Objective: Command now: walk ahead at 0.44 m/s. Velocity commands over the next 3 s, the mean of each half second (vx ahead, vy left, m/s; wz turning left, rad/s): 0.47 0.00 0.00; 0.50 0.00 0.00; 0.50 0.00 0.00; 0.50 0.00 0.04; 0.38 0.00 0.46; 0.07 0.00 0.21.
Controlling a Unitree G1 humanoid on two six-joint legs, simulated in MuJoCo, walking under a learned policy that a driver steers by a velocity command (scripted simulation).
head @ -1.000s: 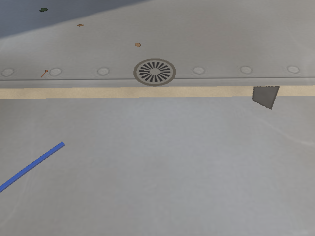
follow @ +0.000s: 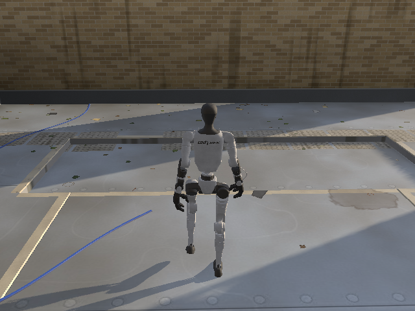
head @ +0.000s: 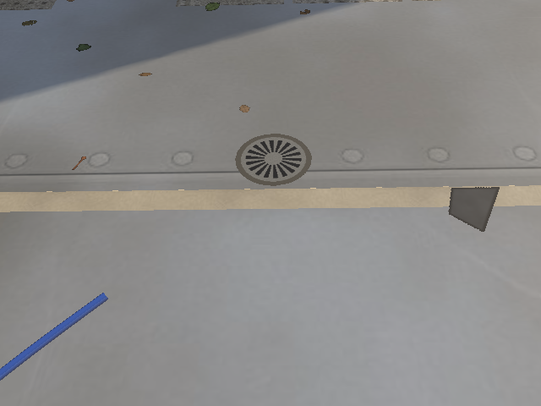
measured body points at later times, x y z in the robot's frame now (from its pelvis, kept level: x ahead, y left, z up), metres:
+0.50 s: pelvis +0.28 +0.03 +0.01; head +0.29 +0.04 +0.46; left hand +0.40 +0.29 -0.12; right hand +0.29 -0.22 -0.14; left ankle +0.29 +0.11 -0.74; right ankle +0.35 -0.14 -0.65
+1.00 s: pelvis +0.56 -0.05 +0.01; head +0.58 -0.06 +0.46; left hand +0.57 +0.19 -0.13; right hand +0.64 -0.29 -0.14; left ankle +0.59 +0.11 -0.65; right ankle +0.57 -0.13 -0.74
